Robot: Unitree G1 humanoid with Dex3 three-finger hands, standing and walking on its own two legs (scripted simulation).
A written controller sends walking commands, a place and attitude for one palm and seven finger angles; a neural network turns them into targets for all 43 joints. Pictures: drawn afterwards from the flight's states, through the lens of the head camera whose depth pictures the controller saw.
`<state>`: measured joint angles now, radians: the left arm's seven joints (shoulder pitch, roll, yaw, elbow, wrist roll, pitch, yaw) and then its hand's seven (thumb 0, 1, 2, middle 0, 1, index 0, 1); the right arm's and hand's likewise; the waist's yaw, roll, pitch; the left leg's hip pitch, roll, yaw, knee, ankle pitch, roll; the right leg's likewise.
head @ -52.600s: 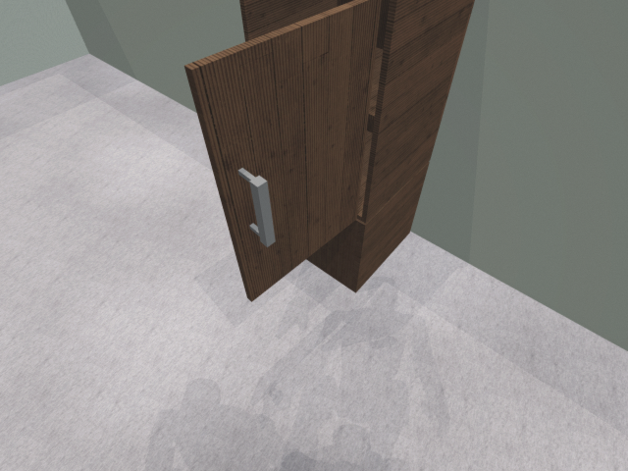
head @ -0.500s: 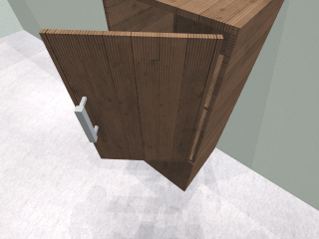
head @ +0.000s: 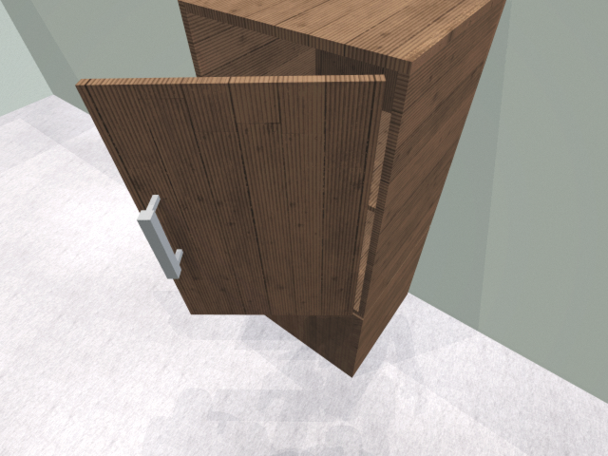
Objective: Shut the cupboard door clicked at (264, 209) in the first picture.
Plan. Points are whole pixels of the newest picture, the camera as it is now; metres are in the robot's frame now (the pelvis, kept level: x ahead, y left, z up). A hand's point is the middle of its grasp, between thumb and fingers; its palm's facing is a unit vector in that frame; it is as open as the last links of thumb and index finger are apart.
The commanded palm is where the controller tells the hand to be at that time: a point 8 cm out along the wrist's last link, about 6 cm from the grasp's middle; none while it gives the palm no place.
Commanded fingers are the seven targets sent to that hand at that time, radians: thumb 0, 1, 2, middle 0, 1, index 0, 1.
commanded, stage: come to a stop and stand still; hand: left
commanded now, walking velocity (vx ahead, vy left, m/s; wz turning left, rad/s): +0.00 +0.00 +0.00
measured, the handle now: (164, 238) +0.46 +0.28 -0.01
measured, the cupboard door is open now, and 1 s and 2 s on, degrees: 36 36 36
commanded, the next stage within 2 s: look again from close up in 0.34 s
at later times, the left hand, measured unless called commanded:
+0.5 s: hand out of the picture +0.03 +0.19 -0.16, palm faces -0.03 -0.97 -0.24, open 7.4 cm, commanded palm none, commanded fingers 0.00 0.90 0.90 -0.20 -0.30 -0.20 -0.30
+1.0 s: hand out of the picture +0.06 +0.22 -0.16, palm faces -0.02 -0.96 -0.27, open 7.4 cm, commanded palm none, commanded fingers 0.00 0.90 0.90 -0.20 -0.30 -0.20 -0.30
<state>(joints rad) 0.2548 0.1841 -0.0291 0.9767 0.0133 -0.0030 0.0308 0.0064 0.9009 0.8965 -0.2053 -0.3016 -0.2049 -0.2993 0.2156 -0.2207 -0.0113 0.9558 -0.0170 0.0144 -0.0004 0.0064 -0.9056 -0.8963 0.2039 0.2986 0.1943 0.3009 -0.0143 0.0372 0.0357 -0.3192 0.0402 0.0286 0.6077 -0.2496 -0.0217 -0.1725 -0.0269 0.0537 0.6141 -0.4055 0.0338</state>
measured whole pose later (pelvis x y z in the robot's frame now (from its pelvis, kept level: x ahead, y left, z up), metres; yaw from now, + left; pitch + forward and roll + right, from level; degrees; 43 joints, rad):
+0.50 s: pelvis +0.01 -0.01 +0.01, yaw -1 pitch -1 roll +0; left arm 0.25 0.23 -0.02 1.07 0.01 -0.01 0.02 0.01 0.90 0.90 -0.20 -0.30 -0.20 -0.30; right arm 0.22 -0.22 0.00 1.09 -0.01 -0.01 -0.01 0.01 -0.90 -0.90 0.20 0.30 0.20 0.30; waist 0.00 -0.02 0.06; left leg -0.28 0.06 0.04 0.51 -0.21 -0.04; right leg -0.14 -0.01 0.06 0.51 -0.36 0.02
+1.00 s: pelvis +0.01 +0.00 +0.01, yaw -1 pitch -1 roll +0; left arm 0.20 0.28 -0.01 1.07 0.01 -0.01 0.01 0.01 0.90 0.90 -0.20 -0.30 -0.20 -0.30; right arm 0.13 -0.26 0.00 1.09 -0.02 -0.01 -0.01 0.01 -0.90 -0.90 0.21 0.30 0.20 0.30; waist 0.01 -0.02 0.04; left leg -0.25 0.05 0.04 0.46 -0.19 -0.03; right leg -0.11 -0.02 0.06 0.46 -0.34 0.03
